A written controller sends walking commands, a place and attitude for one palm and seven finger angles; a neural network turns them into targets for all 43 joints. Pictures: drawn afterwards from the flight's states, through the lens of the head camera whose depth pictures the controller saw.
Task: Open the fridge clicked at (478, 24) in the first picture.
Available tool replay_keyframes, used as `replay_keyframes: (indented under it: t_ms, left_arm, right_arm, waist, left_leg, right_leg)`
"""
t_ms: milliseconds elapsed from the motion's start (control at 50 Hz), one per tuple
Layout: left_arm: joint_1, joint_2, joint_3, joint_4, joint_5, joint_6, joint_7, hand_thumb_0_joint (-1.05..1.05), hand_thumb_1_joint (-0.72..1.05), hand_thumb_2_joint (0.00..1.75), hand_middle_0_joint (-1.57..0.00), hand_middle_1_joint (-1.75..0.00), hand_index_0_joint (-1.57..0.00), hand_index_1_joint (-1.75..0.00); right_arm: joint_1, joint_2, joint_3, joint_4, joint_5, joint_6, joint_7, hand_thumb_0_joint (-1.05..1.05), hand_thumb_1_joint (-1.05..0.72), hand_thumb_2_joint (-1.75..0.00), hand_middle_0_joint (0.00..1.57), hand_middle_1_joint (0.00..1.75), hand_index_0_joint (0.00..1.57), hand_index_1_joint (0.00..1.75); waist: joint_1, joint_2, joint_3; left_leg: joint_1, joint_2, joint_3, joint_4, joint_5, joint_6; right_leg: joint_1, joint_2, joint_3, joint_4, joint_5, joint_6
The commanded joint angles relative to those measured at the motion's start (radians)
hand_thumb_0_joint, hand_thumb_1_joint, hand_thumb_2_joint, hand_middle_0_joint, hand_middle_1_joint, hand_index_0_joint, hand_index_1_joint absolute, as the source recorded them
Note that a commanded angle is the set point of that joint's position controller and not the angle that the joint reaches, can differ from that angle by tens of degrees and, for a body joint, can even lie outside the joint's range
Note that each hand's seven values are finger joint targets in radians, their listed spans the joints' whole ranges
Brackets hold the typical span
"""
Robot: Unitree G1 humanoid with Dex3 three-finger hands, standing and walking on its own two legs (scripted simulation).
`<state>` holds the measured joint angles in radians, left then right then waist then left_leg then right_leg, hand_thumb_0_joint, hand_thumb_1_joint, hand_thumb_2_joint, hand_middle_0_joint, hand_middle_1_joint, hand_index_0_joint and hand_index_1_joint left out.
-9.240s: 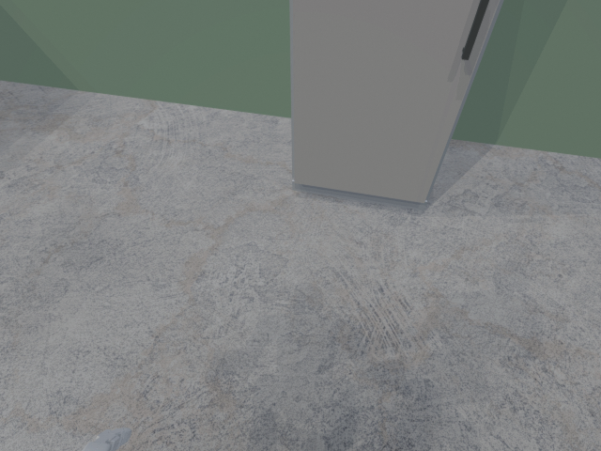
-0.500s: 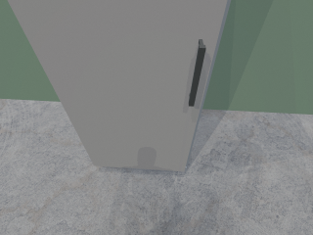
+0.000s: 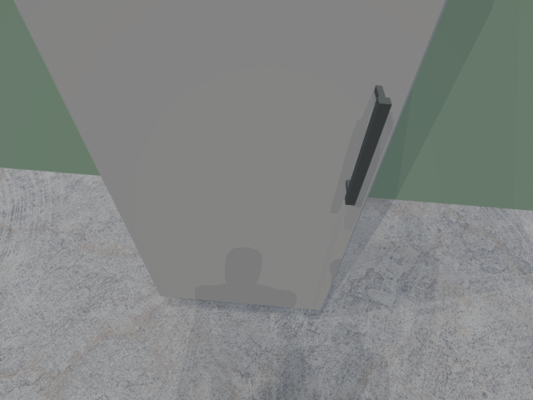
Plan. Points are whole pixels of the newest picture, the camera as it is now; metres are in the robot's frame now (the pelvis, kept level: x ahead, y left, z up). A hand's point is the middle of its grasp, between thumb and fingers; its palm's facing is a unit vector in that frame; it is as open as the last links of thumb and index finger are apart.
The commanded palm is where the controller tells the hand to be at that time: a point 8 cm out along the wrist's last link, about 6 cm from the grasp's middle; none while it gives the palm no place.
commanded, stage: shuffle to correct the standing spot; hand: right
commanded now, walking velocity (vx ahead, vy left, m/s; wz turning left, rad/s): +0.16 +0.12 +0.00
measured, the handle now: (363, 151) +0.51 -0.14 +0.10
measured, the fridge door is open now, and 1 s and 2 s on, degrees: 0 0 0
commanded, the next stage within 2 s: come to a stop and stand still in 0.02 s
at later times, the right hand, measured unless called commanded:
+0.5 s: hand out of the picture +0.12 -0.17 -0.17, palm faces +0.03 +0.97 -0.22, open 7.4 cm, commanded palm none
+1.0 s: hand out of the picture +0.07 -0.16 -0.18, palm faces +0.08 +0.98 -0.20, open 7.4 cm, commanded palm none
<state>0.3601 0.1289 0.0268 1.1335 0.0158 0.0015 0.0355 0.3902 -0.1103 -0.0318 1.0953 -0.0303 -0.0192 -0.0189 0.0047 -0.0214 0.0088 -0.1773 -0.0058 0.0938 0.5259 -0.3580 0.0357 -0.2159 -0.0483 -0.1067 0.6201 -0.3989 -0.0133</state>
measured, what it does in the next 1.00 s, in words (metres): steps on the spot: right foot, then left foot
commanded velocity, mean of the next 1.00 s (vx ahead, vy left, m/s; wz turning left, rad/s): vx -0.04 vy -0.04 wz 0.00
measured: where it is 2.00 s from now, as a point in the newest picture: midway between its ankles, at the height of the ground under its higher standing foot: outside the picture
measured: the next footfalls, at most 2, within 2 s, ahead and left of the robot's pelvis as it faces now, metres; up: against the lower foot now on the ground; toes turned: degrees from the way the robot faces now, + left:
right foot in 0.22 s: +0.13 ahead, -0.10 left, +0.00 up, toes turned -8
left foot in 0.60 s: +0.07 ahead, +0.14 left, +0.00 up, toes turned +2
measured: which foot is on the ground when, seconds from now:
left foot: down 0.00-0.24, up 0.26-0.58, down 0.60-1.00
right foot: up 0.00-0.20, down 0.22-0.60, up 0.62-0.98, down 1.00-1.00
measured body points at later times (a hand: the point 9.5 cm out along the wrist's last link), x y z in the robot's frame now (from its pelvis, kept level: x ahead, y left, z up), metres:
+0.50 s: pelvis +0.07 +0.01 +0.00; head +0.12 +0.01 +0.45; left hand +0.12 +0.25 -0.15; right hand +0.12 -0.22 -0.15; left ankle +0.06 +0.15 -0.69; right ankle +0.09 -0.09 -0.73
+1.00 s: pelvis +0.04 +0.03 +0.00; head +0.07 +0.01 +0.45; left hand +0.08 +0.28 -0.14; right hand +0.07 -0.21 -0.16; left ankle +0.09 +0.17 -0.73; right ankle +0.01 -0.09 -0.74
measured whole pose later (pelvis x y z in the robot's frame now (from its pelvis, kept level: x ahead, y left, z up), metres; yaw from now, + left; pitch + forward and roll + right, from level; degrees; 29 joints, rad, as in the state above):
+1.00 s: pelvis +0.04 +0.03 +0.00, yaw -1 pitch +0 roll +0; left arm 0.23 0.20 0.05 1.01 0.01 0.03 0.01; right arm 0.25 -0.18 -0.05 0.98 -0.03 0.02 -0.03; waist -0.03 0.03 0.07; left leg -0.33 0.08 0.08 0.53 -0.20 -0.03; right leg -0.21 -0.03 -0.04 0.54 -0.33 0.03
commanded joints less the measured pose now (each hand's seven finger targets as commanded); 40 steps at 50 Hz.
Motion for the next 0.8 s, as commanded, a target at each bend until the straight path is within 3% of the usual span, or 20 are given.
replay_keyframes:
  t_ms: [0, 40, 120, 180, 200, 220, 240, 300, 380, 440, 480, 520, 540, 560, 580, 600, 620, 640, 720, 780]
  left_arm:
    - [-0.114, 0.051, 0.015, -0.104, 0.005, -0.029, -0.005, 0.0, 0.9, 0.9, -0.2, -0.3, -0.2, -0.3]
    - [-0.13, 0.032, 0.015, -0.107, 0.002, -0.028, -0.012, 0.0, 0.9, 0.9, -0.2, -0.3, -0.2, -0.3]
    - [-0.125, 0.013, 0.015, -0.118, -0.003, -0.026, -0.018, 0.0, 0.9, 0.9, -0.2, -0.3, -0.2, -0.3]
    - [0.051, 0.019, 0.005, -0.039, -0.001, -0.038, 0.005, 0.0, 0.9, 0.9, -0.2, -0.3, -0.2, -0.3]
    - [0.107, 0.093, 0.018, -0.03, 0.002, -0.045, 0.017, 0.0, 0.9, 0.9, -0.2, -0.3, -0.2, -0.3]
    - [0.14, 0.156, 0.024, -0.028, -0.003, -0.044, 0.025, 0.0, 0.9, 0.9, -0.2, -0.3, -0.2, -0.3]
    - [0.102, 0.161, 0.023, -0.033, -0.012, -0.033, 0.026, 0.0, 0.9, 0.9, -0.2, -0.3, -0.2, -0.3]
    - [-0.022, 0.147, 0.014, -0.07, -0.005, -0.021, 0.036, 0.0, 0.9, 0.9, -0.2, -0.3, -0.2, -0.3]
    - [-0.078, 0.196, 0.049, -0.109, 0.004, -0.007, 0.034, 0.0, 0.9, 0.9, -0.2, -0.3, -0.2, -0.3]
    - [-0.13, 0.204, 0.06, -0.14, 0.01, 0.0, 0.025, 0.0, 0.9, 0.9, -0.2, -0.3, -0.2, -0.3]
    - [-0.178, 0.209, 0.067, -0.157, 0.015, 0.008, 0.012, 0.0, 0.9, 0.9, -0.2, -0.3, -0.2, -0.3]
    - [-0.206, 0.207, 0.071, -0.169, 0.015, 0.02, 0.002, 0.0, 0.9, 0.9, -0.2, -0.3, -0.2, -0.3]
    - [-0.196, 0.19, 0.068, -0.171, 0.012, 0.024, -0.005, 0.0, 0.9, 0.9, -0.2, -0.3, -0.2, -0.3]
    - [-0.162, 0.133, 0.061, -0.174, 0.005, 0.029, -0.013, 0.0, 0.9, 0.9, -0.2, -0.3, -0.2, -0.3]
    - [-0.125, 0.066, 0.052, -0.195, -0.001, 0.042, -0.018, 0.0, 0.9, 0.9, -0.2, -0.3, -0.2, -0.3]
    - [-0.13, 0.103, 0.057, -0.196, 0.001, 0.058, -0.016, 0.0, 0.9, 0.9, -0.2, -0.3, -0.2, -0.3]
    - [-0.138, 0.098, 0.061, -0.194, 0.006, 0.066, -0.026, 0.0, 0.9, 0.9, -0.2, -0.3, -0.2, -0.3]
    - [-0.147, 0.106, 0.059, -0.194, 0.01, 0.071, -0.029, 0.0, 0.9, 0.9, -0.2, -0.3, -0.2, -0.3]
    - [-0.117, 0.149, 0.061, -0.169, 0.011, 0.053, -0.038, 0.0, 0.9, 0.9, -0.2, -0.3, -0.2, -0.3]
    - [-0.133, 0.13, 0.05, -0.178, 0.007, 0.047, -0.038, 0.0, 0.9, 0.9, -0.2, -0.3, -0.2, -0.3]
  right_arm:
    - [0.217, -0.119, -0.028, 0.03, 0.0, -0.014, -0.018, 0.0, -0.9, -0.9, 0.2, 0.3, 0.2, 0.3]
    - [0.183, -0.114, -0.028, 0.02, 0.0, -0.019, -0.022, 0.0, -0.9, -0.9, 0.2, 0.3, 0.2, 0.3]
    - [0.121, -0.114, -0.022, 0.01, -0.006, -0.021, -0.019, 0.0, -0.9, -0.9, 0.2, 0.3, 0.2, 0.3]
    - [0.074, -0.087, -0.012, 0.003, 0.012, -0.013, -0.023, 0.0, -0.9, -0.9, 0.2, 0.3, 0.2, 0.3]
    - [0.103, -0.069, -0.006, 0.002, 0.021, -0.011, -0.023, 0.0, -0.9, -0.9, 0.2, 0.3, 0.2, 0.3]
    - [0.115, -0.037, 0.004, -0.006, 0.032, -0.008, -0.027, 0.0, -0.9, -0.9, 0.2, 0.3, 0.2, 0.3]
    - [0.113, -0.048, 0.004, -0.013, 0.024, 0.0, -0.033, 0.0, -0.9, -0.9, 0.2, 0.3, 0.2, 0.3]
    - [0.035, -0.059, -0.01, -0.037, 0.004, 0.039, -0.035, 0.0, -0.9, -0.9, 0.2, 0.3, 0.2, 0.3]
    - [0.004, -0.057, -0.026, -0.083, 0.002, 0.056, -0.02, 0.0, -0.9, -0.9, 0.2, 0.3, 0.2, 0.3]
    - [-0.022, -0.07, -0.037, -0.125, 0.001, 0.06, -0.015, 0.0, -0.9, -0.9, 0.2, 0.3, 0.2, 0.3]
    - [-0.041, -0.083, -0.04, -0.143, 0.004, 0.061, -0.011, 0.0, -0.9, -0.9, 0.2, 0.3, 0.2, 0.3]
    - [-0.009, -0.098, -0.043, -0.141, 0.003, 0.052, -0.01, 0.0, -0.9, -0.9, 0.2, 0.3, 0.2, 0.3]
    - [0.014, -0.121, -0.044, -0.138, -0.003, 0.041, -0.01, 0.0, -0.9, -0.9, 0.2, 0.3, 0.2, 0.3]
    - [0.005, -0.182, -0.049, -0.145, -0.009, 0.028, -0.016, 0.0, -0.9, -0.9, 0.2, 0.3, 0.2, 0.3]
    - [-0.06, -0.267, -0.054, -0.169, -0.013, 0.02, -0.02, 0.0, -0.9, -0.9, 0.2, 0.3, 0.2, 0.3]
    - [-0.088, -0.285, -0.051, -0.191, -0.005, 0.026, -0.017, 0.0, -0.9, -0.9, 0.2, 0.3, 0.2, 0.3]
    - [-0.138, -0.288, -0.054, -0.208, -0.008, 0.034, -0.017, 0.0, -0.9, -0.9, 0.2, 0.3, 0.2, 0.3]
    - [-0.167, -0.285, -0.066, -0.215, -0.01, 0.032, -0.023, 0.0, -0.9, -0.9, 0.2, 0.3, 0.2, 0.3]
    - [-0.159, -0.255, -0.058, -0.211, 0.001, 0.018, -0.022, 0.0, -0.9, -0.9, 0.2, 0.3, 0.2, 0.3]
    - [-0.107, -0.269, -0.065, -0.195, -0.003, 0.015, -0.027, 0.0, -0.9, -0.9, 0.2, 0.3, 0.2, 0.3]
  waist:
    - [-0.066, 0.15, 0.101]
    - [-0.048, 0.067, 0.09]
    - [-0.008, 0.105, 0.096]
    - [0.063, 0.054, 0.002]
    - [0.072, -0.041, -0.075]
    - [0.068, -0.19, -0.115]
    - [0.042, -0.162, -0.078]
    - [0.014, -0.147, 0.103]
    - [0.005, -0.068, -0.008]
    - [-0.011, -0.107, -0.052]
    - [-0.02, -0.17, -0.054]
    - [-0.048, -0.166, -0.042]
    - [-0.059, -0.097, -0.04]
    - [-0.055, 0.095, -0.033]
    - [-0.025, 0.367, -0.003]
    - [-0.044, 0.297, 0.0]
    - [-0.029, 0.209, 0.057]
    - [-0.022, 0.258, 0.072]
    - [-0.026, 0.198, 0.031]
    - [-0.051, 0.155, -0.016]
  left_leg:
    - [0.212, 0.318, -0.343, -0.222, 0.51, 0.205]
    - [0.207, 0.307, -0.3, -0.222, 0.512, 0.203]
    - [0.072, 0.252, -0.217, -0.2, 0.546, 0.161]
    - [0.026, 0.133, -0.098, 0.045, 0.778, 0.048]
    - [-0.106, 0.083, -0.071, 0.164, 0.623, -0.011]
    - [-0.158, 0.04, -0.042, 0.298, 0.089, -0.051]
    - [-0.144, 0.039, -0.088, 0.369, -0.239, -0.048]
    - [-0.179, 0.071, -0.112, 0.427, -0.215, -0.06]
    - [-0.235, 0.049, -0.087, 0.413, -0.13, -0.063]
    - [-0.214, 0.042, -0.077, 0.39, -0.087, -0.059]
    - [-0.145, 0.046, -0.057, 0.294, -0.034, -0.056]
    - [-0.037, 0.049, -0.027, 0.128, 0.091, -0.061]
    - [0.01, 0.05, -0.023, -0.001, 0.199, -0.064]
    - [0.018, 0.159, -0.137, -0.138, 0.354, -0.057]
    - [-0.047, 0.355, -0.383, -0.221, 0.424, 0.025]
    - [-0.15, 0.409, -0.401, -0.278, 0.236, 0.109]
    - [-0.233, 0.391, -0.372, -0.314, -0.008, 0.124]
    - [-0.214, 0.37, -0.424, -0.327, -0.021, 0.107]
    - [-0.056, 0.318, -0.297, -0.244, 0.235, 0.092]
    - [0.043, 0.335, -0.284, -0.212, 0.356, 0.114]
  right_leg:
    - [-0.419, -0.032, 0.026, 0.378, -0.139, 0.003]
    - [-0.415, -0.05, 0.023, 0.378, -0.117, 0.007]
    - [-0.254, -0.046, -0.004, 0.179, -0.029, 0.011]
    - [0.086, 0.0, -0.036, -0.15, 0.377, 0.008]
    - [0.275, -0.14, 0.117, -0.127, 0.741, -0.051]
    - [0.306, -0.336, 0.292, -0.148, 1.146, -0.174]
    - [0.233, -0.377, 0.266, -0.194, 1.227, -0.223]
    - [0.009, -0.34, 0.216, -0.257, 1.059, -0.193]
    - [0.124, -0.314, 0.169, -0.215, 0.998, -0.183]
    - [0.096, -0.289, 0.12, -0.2, 0.901, -0.164]
    - [0.034, -0.261, 0.097, -0.194, 0.769, -0.137]
    - [-0.045, -0.224, 0.081, -0.139, 0.54, -0.091]
    - [-0.07, -0.171, 0.057, -0.073, 0.405, -0.05]
    - [-0.114, -0.071, 0.003, 0.07, 0.124, 0.006]
    - [-0.206, 0.027, 0.008, 0.214, -0.162, 0.039]
    - [-0.163, 0.01, 0.098, 0.322, -0.196, 0.028]
    - [-0.176, 0.006, 0.111, 0.401, -0.151, 0.024]
    - [-0.233, 0.013, 0.125, 0.461, -0.103, 0.023]
    - [-0.281, 0.006, 0.131, 0.481, 0.024, 0.051]
    - [-0.261, 0.009, 0.11, 0.354, -0.012, 0.065]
